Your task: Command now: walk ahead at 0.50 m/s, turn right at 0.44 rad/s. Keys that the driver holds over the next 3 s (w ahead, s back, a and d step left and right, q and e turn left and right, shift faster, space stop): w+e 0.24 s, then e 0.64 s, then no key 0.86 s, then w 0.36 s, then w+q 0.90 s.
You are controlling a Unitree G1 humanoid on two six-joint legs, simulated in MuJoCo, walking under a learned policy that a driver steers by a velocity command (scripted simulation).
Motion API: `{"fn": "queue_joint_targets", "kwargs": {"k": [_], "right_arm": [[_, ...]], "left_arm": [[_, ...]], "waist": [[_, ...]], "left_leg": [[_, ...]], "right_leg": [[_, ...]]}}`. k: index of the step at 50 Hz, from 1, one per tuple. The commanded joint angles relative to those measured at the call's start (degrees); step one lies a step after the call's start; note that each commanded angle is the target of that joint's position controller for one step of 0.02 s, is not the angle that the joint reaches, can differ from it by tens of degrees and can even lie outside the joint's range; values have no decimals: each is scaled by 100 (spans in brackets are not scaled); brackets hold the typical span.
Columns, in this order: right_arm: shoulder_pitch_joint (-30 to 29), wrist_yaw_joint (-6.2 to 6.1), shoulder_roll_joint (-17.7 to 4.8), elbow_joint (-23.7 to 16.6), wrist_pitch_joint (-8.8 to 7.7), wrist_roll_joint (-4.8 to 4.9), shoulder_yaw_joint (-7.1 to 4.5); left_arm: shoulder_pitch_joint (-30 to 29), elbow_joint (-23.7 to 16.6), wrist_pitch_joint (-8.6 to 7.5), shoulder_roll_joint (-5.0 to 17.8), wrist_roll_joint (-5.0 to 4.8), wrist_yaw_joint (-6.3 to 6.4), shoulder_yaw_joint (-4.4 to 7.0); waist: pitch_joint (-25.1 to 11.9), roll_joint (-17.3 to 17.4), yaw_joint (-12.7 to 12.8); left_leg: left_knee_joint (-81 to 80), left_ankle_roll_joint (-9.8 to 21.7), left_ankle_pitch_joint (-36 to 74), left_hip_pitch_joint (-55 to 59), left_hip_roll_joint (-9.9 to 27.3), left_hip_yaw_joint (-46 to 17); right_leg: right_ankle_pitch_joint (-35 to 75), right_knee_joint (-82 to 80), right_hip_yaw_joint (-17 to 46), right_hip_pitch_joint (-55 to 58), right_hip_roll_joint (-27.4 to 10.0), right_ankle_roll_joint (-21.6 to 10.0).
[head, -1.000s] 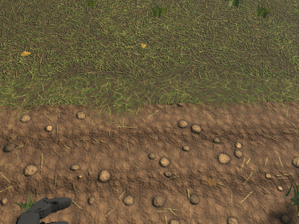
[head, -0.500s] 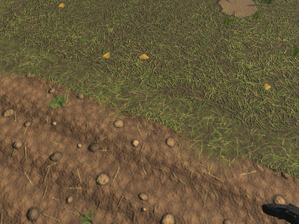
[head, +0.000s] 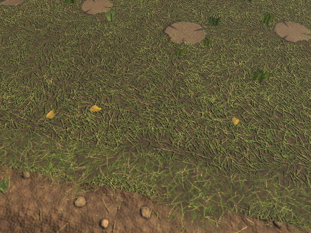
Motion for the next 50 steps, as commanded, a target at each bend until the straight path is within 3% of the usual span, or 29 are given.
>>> {"fn": "queue_joint_targets", "kwargs": {"k": [1,4,5,6,7,8,9,10,11,12,13,17,20,23,26,27,28,29,30,31,32,33,35,37,42,45,48,49,50], "right_arm": [[123,-66,-980,-154,72,79,-269],[-55,-169,-1231,-198,215,122,-329],[-132,-200,-1294,-212,262,124,-337],[-246,-225,-1263,-244,259,150,-306],[-23,-210,-814,-402,164,0,-163],[286,-94,-346,-629,-53,-30,34],[-331,27,-843,-698,-252,161,-74],[-691,72,-901,-838,-348,283,-65],[-774,36,-816,-826,-386,177,-52],[-792,-2,-907,-796,-351,35,-110],[-710,-2,-925,-802,-274,4,-139],[-741,-83,-610,-872,-59,-73,-47],[-1198,-60,-475,-930,-32,-39,27],[-1556,9,-611,-1027,-7,39,-10],[-1257,43,-836,-973,-65,-2,-134],[-999,27,-892,-918,-113,-53,-167],[-651,-31,-1193,-935,-131,-170,-223],[-605,-61,-1312,-1006,-48,-317,-204],[-566,-47,-1237,-944,61,-104,-245],[-788,-84,-842,-1093,127,-56,-150],[-953,-110,-663,-1113,215,-80,-80],[-1145,-126,-603,-1143,283,-79,-37],[-1330,-173,-758,-1093,351,-132,-78],[-1261,-199,-766,-1025,368,-137,-105],[-1342,-208,-979,-940,438,-52,-209],[-1293,-159,-1076,-841,483,15,-245],[-1264,-121,-1023,-677,540,179,-218],[-1001,-91,-821,-529,550,195,-167],[-856,-9,-355,-637,526,-70,-16]], "left_arm": [[-851,-729,-100,283,10,-133,20],[-404,-815,-60,548,3,-191,154],[208,-710,-44,765,-11,-171,270],[1126,-517,-31,1097,-13,-91,448],[1744,-409,32,1646,-13,51,601],[1504,-570,-45,1837,-18,26,581],[1574,-600,-69,1357,4,23,459],[1339,-608,-102,1092,-5,37,393],[960,-660,-116,981,-21,39,354],[662,-740,-125,773,-3,58,291],[460,-867,-118,734,72,89,256],[376,-868,-73,1064,84,243,359],[562,-784,117,1112,-23,364,397],[745,-737,263,1044,-37,414,386],[481,-862,304,930,-6,452,365],[368,-934,292,819,1,447,334],[436,-1072,255,496,92,436,229],[1578,-987,221,209,121,409,148],[1968,-891,240,810,30,359,224],[1410,-825,342,1202,-38,385,355],[961,-892,465,1253,-38,429,390],[779,-943,576,1202,-23,464,404],[766,-1038,654,879,-26,456,338],[761,-1075,625,671,-9,460,287],[447,-1234,587,618,36,354,230],[417,-1269,604,690,47,268,254],[891,-1063,588,647,100,205,285],[1027,-1026,581,807,137,221,327],[1009,-1144,573,1342,172,315,411]], "waist": [[449,473,-146],[-61,846,249],[-402,882,608],[-857,693,1134],[-1416,-317,1140],[-2165,-1163,658],[-2112,-452,1067],[-1321,-189,986],[-783,347,674],[-509,338,487],[-339,194,309],[-236,114,151],[-570,-232,388],[-679,-365,539],[-662,-490,273],[-736,-429,115],[-1284,182,66],[-1847,1677,572],[-2185,1883,613],[-1600,1205,373],[-1214,838,296],[-870,772,310],[-472,1041,423],[-570,1129,379],[-840,1114,272],[-757,1175,247],[-727,1016,521],[-594,612,516],[-636,-1111,234]], "left_leg": [[18,591,3419,295,1887,-247],[1163,389,6189,509,1888,-20],[2029,294,6649,346,1807,44],[3341,86,6049,-364,1561,160],[5318,-210,2851,-2224,1032,160],[7010,-452,-1645,-4217,-196,-994],[7169,-302,-1395,-4856,197,-1835],[6774,-183,-909,-5035,449,-1728],[6157,-171,-559,-4820,696,-1649],[5690,-230,-354,-4467,847,-1606],[5578,-315,-258,-4129,884,-1589],[4216,-709,227,-3603,634,-1234],[2900,-779,1547,-2961,239,-1142],[2119,-743,1840,-2795,53,-1337],[1482,-502,1765,-2495,125,-1572],[1062,-345,2389,-2005,294,-1538],[1230,34,3893,-843,1265,-2294],[1467,1095,5898,587,2721,-3948],[1222,1548,4212,568,3183,-4982],[1080,1325,3030,105,2684,-4263],[977,1060,2209,-413,2312,-3558],[808,964,1760,-965,2059,-3123],[471,875,1514,-1794,1660,-2336],[416,992,1830,-1680,1656,-1977],[383,1145,1871,-1527,1996,-1588],[442,1076,1547,-1564,2062,-1442],[986,691,1196,-1850,1893,-1192],[1515,244,614,-2328,1632,-889],[3193,-419,-1081,-3531,913,-193]], "right_leg": [[-483,-335,-283,-410,78,-191],[-1434,-328,-809,594,607,-530],[-1550,-416,-878,1413,819,-694],[-1101,-893,-673,2890,925,-944],[-917,-930,1242,4778,-237,-1476],[-1508,-1785,4532,6223,-1421,-2624],[-1861,-2107,4198,6275,-1284,-2334],[-1702,-2155,3300,5537,-1075,-2071],[-1221,-2211,2705,4617,-809,-1846],[-623,-2310,2295,3947,-629,-1749],[127,-2412,2082,3421,-520,-1748],[2352,-2267,1127,2342,-99,-1572],[1910,-1937,850,2189,300,-1132],[928,-1593,1366,2504,196,-943],[319,-932,2003,2858,123,-753],[29,-471,1955,2785,349,-571],[-1166,740,1559,2269,745,-299],[-4833,2204,1086,984,1504,49],[-4639,3106,932,508,1035,225],[-4117,3511,782,283,787,394],[-3678,3553,589,200,662,468],[-3450,3532,521,272,549,521],[-3097,3085,224,711,474,526],[-3027,2583,46,848,451,531],[-2652,1341,-111,1412,182,397],[-2590,639,-288,1810,244,225],[-1873,-938,-529,2792,549,-147],[-1401,-1587,-76,3269,364,-379],[-17,-1946,1878,3970,-1136,-902]]}}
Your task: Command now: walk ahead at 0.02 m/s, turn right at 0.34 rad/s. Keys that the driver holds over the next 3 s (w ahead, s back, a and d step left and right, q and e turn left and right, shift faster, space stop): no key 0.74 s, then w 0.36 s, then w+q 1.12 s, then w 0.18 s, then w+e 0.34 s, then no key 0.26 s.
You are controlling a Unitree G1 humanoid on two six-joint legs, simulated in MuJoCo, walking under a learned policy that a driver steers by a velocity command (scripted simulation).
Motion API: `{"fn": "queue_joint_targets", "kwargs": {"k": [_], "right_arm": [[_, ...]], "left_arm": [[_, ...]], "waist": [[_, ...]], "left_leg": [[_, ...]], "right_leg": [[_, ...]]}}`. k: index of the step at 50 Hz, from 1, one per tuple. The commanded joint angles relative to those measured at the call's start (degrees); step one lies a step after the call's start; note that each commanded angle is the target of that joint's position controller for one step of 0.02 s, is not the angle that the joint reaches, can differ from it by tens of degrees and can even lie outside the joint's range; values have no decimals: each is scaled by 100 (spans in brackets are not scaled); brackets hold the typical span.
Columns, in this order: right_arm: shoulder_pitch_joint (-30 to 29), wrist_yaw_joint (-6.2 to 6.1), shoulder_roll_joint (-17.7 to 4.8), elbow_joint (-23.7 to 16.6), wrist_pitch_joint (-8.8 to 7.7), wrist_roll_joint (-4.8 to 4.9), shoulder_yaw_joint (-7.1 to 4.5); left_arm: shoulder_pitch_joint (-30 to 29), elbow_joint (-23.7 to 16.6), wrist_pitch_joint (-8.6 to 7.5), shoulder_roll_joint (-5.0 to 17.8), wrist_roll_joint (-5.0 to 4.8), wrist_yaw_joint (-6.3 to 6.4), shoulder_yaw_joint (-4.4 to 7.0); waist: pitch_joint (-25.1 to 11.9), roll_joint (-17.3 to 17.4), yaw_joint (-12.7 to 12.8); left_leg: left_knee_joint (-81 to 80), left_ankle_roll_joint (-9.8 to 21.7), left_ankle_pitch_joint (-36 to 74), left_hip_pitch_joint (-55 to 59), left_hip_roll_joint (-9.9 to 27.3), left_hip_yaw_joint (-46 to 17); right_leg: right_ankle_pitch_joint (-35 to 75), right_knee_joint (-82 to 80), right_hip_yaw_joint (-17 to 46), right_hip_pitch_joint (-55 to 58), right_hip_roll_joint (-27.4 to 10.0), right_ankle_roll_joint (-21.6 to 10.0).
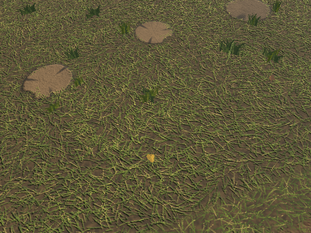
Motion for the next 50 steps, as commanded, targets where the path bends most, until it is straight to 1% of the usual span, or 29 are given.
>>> {"fn": "queue_joint_targets", "kwargs": {"k": [1,2,3,4,5,7,10,12,14,15,16,17,18,19,20,21,22,24,30,37,38,40,41,43,45,47,48,49,50], "right_arm": [[-253,14,-452,-493,-81,-133,-107],[-482,-31,-697,-466,-59,-47,-187],[-323,-48,-672,-365,-21,-1,-214],[-114,-85,-606,-173,21,-34,-222],[25,-100,-597,-87,52,-82,-229],[151,-79,-472,-16,39,-39,-196],[-77,-39,-241,-37,14,-18,-60],[-139,-14,-289,-51,13,-5,-34],[2,2,-334,31,2,21,-28],[158,15,-288,114,-20,-3,-7],[265,28,-348,175,-46,-78,6],[370,12,-603,193,-67,-153,-21],[276,6,-984,295,-69,-92,-125],[172,48,-624,303,-88,-42,-70],[119,68,-425,321,-116,-79,-8],[59,58,-405,359,-143,-111,7],[40,54,-368,384,-177,-100,29],[133,30,-342,498,-223,-97,54],[172,-39,-349,742,-216,-79,94],[199,-56,-299,1050,-198,-66,128],[302,-63,-288,1137,-184,-55,127],[350,-94,-420,1177,-154,25,72],[359,-107,-426,1153,-175,46,69],[549,-97,-457,1185,-309,102,51],[847,-61,-605,1294,-433,127,-13],[855,-24,-738,1316,-476,147,-65],[708,-7,-703,1248,-478,160,-55],[407,16,-671,1149,-478,174,-36],[-3,37,-488,973,-493,190,20]], "left_arm": [[484,-383,-120,1380,210,62,327],[334,-374,-232,1151,284,47,261],[32,-320,-320,955,234,42,197],[-209,-315,-361,778,148,52,142],[-368,-299,-388,614,88,69,72],[-400,-238,-414,368,120,99,-33],[-288,-112,-388,419,108,109,-9],[-161,1,-345,516,111,93,19],[-221,92,-325,462,71,73,-9],[-283,153,-322,393,22,65,-39],[-169,241,-350,338,-1,58,-57],[-28,291,-405,252,76,47,-86],[232,299,-465,301,121,0,-45],[-58,353,-466,345,157,7,-54],[-312,350,-439,390,131,22,-26],[-403,356,-399,299,110,55,-32],[-413,374,-343,274,108,75,-32],[-336,462,-297,227,108,93,-21],[-224,806,-322,188,80,126,17],[-106,1239,-354,217,60,172,33],[-5,1338,-347,208,49,181,34],[83,1418,-342,321,-22,205,85],[76,1414,-381,318,-40,213,84],[76,1420,-557,217,-89,186,64],[-52,1404,-743,96,-114,112,50],[-58,1415,-854,-32,-156,33,29],[56,1473,-883,-20,-163,11,35],[420,1619,-903,-38,-192,-4,38],[924,1849,-926,107,-183,-4,89]], "waist": [[-638,-1694,282],[-565,-1193,355],[-488,-1044,154],[-539,-883,38],[-540,-931,-31],[-686,-872,-115],[-708,-888,68],[-690,-917,191],[-620,-891,142],[-566,-803,-3],[-568,-633,-50],[-686,-269,56],[-677,499,406],[-653,520,168],[-508,415,88],[-469,387,90],[-371,397,73],[-328,272,72],[-232,-10,32],[-188,-104,27],[-297,-92,28],[13,-2,43],[269,27,31],[514,167,-21],[435,509,-99],[423,913,-1],[453,869,104],[477,869,345],[470,512,586]], "left_leg": [[2194,-234,-2426,-1591,-379,-538],[2829,-208,-2090,-1458,-262,-901],[2965,-177,-1643,-1437,-226,-1009],[2991,-215,-1309,-1390,-191,-1035],[3046,-290,-1000,-1241,-190,-1033],[2878,-385,-688,-847,-211,-1018],[1556,-405,-722,-413,-175,-968],[1003,-383,-1002,-99,-212,-902],[229,-319,-729,270,-248,-857],[-564,-247,-55,645,-278,-816],[-1071,-148,826,1121,-206,-951],[-1000,-14,1889,1570,163,-1354],[-583,225,1830,1498,230,-1278],[-689,331,988,1028,117,-1261],[-804,274,602,823,61,-1257],[-856,196,484,723,29,-1237],[-876,146,464,688,-5,-1206],[-854,101,372,688,-43,-1161],[-857,124,242,749,-105,-1134],[-894,149,259,802,-185,-1084],[-914,179,-327,831,-254,-1025],[-886,389,-2093,503,-307,-1080],[-955,504,-2682,322,-224,-1238],[-1098,739,-3016,337,62,-1712],[-1456,1039,-3057,748,540,-2466],[-1943,1342,-3034,809,1069,-3213],[-1952,1323,-2867,567,1037,-3147],[-1754,1189,-2548,158,861,-2840],[-1217,901,-1864,-308,427,-2187]], "right_leg": [[2408,-1603,2755,913,-2228,-1740],[1999,-1701,2359,631,-1885,-1670],[1804,-1650,1898,575,-1522,-1343],[1709,-1584,1587,651,-1266,-1081],[2115,-1535,1365,598,-1157,-1012],[2707,-1425,1067,627,-985,-1010],[2718,-1261,1012,903,-929,-1016],[2606,-1209,1235,939,-1058,-1156],[2418,-1156,1393,862,-1064,-1158],[2269,-1088,1352,737,-956,-1028],[1988,-1079,1325,555,-831,-802],[1513,-925,1165,346,-577,-519],[1090,-980,771,273,-181,-311],[873,-896,543,616,-7,-119],[801,-804,503,679,14,-80],[892,-774,498,723,-12,-103],[989,-781,526,686,-15,-125],[1000,-826,539,692,-26,-148],[1041,-891,506,667,-17,-67],[1127,-937,462,730,-20,-12],[529,-930,381,761,56,-32],[-1456,-805,287,319,200,-167],[-1994,-797,356,4,167,-241],[-1977,-623,434,-372,91,-316],[-1289,-120,220,-658,162,-267],[-609,289,-80,-557,225,-285],[-605,98,-74,-215,208,-375],[-567,-371,-55,417,207,-470],[-491,-805,253,1116,90,-551]]}}
Over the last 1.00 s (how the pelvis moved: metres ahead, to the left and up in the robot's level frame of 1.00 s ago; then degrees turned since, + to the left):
0.35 -0.06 -0.01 -36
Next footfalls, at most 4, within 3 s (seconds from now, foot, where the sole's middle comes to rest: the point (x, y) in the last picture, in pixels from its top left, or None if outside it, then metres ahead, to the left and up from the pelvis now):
0.32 left None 0.04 0.13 -0.77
1.44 left None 0.42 0.12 -0.77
1.92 right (167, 174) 0.74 0.00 -0.77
2.44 left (88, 160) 0.82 0.39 -0.77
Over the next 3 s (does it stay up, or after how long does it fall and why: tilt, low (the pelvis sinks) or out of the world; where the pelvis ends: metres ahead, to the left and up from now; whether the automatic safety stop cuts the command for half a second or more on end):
stays up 1.00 0.36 -0.01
